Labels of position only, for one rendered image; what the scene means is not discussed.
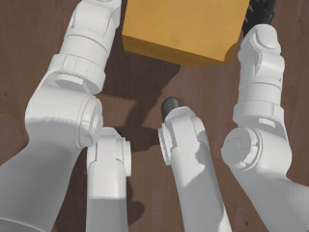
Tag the right robot thigh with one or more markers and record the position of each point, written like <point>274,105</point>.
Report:
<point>201,201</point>

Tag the robot left upper arm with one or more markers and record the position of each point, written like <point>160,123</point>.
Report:
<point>33,184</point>

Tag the robot right upper arm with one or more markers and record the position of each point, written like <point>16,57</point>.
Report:
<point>260,160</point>

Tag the robot right hand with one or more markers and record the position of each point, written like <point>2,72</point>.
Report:
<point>263,13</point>

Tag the carton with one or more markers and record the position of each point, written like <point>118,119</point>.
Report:
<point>191,33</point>

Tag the right robot shin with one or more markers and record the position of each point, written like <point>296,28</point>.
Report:
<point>198,126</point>

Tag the robot left forearm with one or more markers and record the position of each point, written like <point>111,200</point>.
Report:
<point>81,62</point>

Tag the robot right forearm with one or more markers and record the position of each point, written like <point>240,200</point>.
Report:
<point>260,82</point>

